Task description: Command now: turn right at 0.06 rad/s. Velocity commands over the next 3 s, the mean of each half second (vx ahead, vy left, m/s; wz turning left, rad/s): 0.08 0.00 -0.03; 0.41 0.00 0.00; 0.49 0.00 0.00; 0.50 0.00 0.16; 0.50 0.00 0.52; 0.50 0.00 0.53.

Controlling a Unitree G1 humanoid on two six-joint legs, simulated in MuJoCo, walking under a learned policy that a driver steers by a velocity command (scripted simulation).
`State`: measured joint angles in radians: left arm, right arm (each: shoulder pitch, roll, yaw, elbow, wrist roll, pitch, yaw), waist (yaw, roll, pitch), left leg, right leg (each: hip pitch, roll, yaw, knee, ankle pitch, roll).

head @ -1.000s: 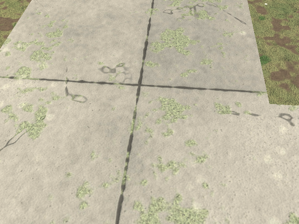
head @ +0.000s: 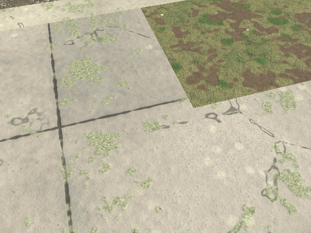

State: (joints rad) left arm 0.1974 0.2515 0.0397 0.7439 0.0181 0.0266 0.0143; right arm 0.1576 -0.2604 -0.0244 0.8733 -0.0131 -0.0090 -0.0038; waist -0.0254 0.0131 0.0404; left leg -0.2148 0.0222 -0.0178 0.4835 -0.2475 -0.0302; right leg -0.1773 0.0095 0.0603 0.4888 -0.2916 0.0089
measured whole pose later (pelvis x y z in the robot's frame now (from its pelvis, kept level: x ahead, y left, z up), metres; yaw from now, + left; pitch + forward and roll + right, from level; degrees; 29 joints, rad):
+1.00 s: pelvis +0.26 +0.00 -0.02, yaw +1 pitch +1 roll -1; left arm -0.06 0.24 0.03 0.73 -0.02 -0.09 -0.04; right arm 0.48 -0.26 -0.03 1.06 0.00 -0.05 -0.01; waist -0.08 0.00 0.05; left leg 0.16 0.02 0.01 0.39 -0.50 0.01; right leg -0.50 0.02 -0.06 0.52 -0.05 -0.08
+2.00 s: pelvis +0.82 +0.04 +0.00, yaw +6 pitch +2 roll +1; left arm -0.02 0.26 0.04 0.82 -0.01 -0.10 -0.02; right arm 0.42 -0.26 -0.06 0.95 0.02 -0.06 -0.01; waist -0.10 -0.04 0.02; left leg 0.01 -0.06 -0.05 0.27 -0.32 0.04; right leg -0.55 -0.05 0.06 0.48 0.05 0.01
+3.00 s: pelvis +1.31 +0.23 +0.00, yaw +39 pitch +2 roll +0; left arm 0.01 0.28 0.05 0.77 0.00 -0.11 -0.03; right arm 0.37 -0.28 -0.08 0.75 0.02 -0.05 -0.01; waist -0.08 -0.05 0.02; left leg -0.05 -0.10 -0.14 0.35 -0.32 0.08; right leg -0.58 -0.04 0.06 0.51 0.09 0.03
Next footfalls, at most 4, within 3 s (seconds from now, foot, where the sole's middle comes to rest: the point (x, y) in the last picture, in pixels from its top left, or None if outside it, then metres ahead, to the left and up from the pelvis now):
0.98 right None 0.43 -0.10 -0.77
1.52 left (131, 184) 0.74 0.14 -0.77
2.06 right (173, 132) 1.04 -0.08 -0.77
2.58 left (112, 110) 1.22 0.26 -0.77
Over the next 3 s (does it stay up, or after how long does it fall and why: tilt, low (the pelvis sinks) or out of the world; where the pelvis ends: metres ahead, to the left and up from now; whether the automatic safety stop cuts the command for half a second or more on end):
stays up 1.31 0.23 0.00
